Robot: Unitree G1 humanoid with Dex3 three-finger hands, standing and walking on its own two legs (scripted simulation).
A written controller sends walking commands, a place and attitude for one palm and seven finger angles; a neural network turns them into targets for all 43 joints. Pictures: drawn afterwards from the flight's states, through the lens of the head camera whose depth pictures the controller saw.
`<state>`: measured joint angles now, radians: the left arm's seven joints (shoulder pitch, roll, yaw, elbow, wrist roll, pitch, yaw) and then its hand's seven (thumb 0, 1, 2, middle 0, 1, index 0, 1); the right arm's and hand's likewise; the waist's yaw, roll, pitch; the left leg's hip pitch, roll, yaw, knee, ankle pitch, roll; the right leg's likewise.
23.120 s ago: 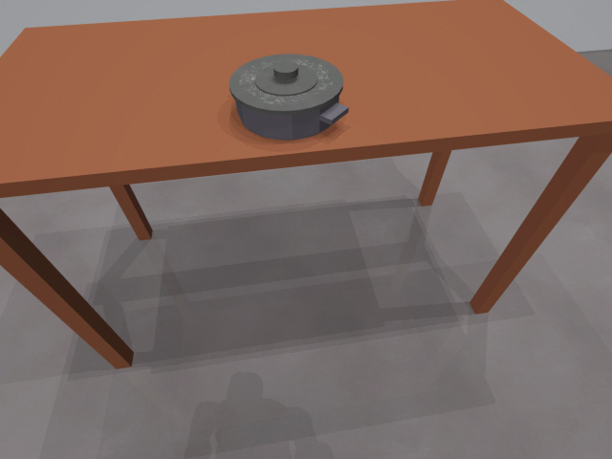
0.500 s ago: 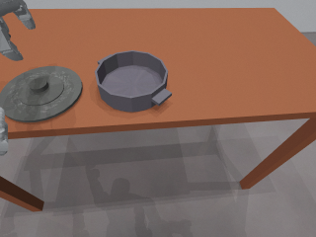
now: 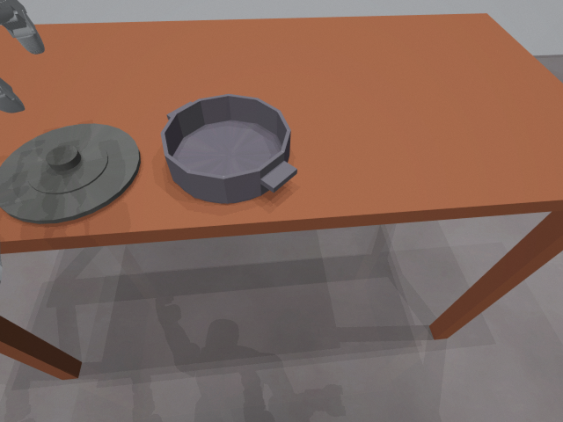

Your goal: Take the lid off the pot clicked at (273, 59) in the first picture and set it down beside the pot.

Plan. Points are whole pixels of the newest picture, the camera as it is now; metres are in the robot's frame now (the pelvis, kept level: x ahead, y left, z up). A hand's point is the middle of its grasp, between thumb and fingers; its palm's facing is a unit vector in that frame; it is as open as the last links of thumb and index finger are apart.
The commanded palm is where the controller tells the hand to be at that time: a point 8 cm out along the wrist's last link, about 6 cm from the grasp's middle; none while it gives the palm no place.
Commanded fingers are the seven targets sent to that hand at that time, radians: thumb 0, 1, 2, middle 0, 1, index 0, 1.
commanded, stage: draw the hand back to the body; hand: left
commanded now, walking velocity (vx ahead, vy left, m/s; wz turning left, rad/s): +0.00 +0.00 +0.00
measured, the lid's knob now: (63, 157) +0.49 +0.32 +0.10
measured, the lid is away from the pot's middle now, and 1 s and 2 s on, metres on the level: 0.25 0.25 0.25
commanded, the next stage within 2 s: none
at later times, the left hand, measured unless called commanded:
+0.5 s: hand out of the picture +0.41 +0.25 +0.30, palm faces +0.37 -0.86 -0.34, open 11.0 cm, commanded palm +0.34 +0.29 +0.31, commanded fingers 0.00 0.02 0.90 -0.44 -0.57 -0.44 -0.57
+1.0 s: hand out of the picture +0.32 +0.24 +0.31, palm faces +0.53 -0.83 -0.17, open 9.0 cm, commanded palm +0.27 +0.26 +0.30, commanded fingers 0.00 0.67 0.90 -0.26 -0.37 -0.26 -0.37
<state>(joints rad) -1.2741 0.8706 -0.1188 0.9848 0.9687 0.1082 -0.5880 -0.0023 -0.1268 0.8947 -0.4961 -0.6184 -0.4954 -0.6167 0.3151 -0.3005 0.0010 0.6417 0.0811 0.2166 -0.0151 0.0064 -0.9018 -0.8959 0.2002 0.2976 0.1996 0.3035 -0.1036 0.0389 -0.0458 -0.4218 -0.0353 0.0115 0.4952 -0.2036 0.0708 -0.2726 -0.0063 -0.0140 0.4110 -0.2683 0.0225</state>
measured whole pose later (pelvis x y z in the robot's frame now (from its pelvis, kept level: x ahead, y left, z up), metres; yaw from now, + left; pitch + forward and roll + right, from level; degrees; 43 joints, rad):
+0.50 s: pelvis -0.01 -0.02 +0.00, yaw -1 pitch +0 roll -1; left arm -0.78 0.63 0.28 0.48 0.05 -0.02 -0.05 0.00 -0.12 0.89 -0.50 -0.61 -0.49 -0.61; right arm 0.23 -0.24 0.06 0.59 0.07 0.07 -0.05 0.01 -0.90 -0.90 0.20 0.30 0.20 0.30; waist 0.00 0.01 0.01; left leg -0.28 -0.01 0.02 0.46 -0.20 0.04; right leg -0.14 0.02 0.00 0.38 -0.25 0.00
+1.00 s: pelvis +0.00 -0.05 +0.01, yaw -2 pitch -2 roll -1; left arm -0.34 0.52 0.45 0.03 -0.09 -0.04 0.09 0.00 0.41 0.90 -0.34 -0.45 -0.34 -0.45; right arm 0.19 -0.27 0.01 0.68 0.05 -0.01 -0.05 0.01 -0.90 -0.90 0.20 0.30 0.20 0.30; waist 0.02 0.04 -0.03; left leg -0.20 0.03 0.02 0.43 -0.21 0.00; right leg -0.07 0.06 0.01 0.36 -0.26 -0.04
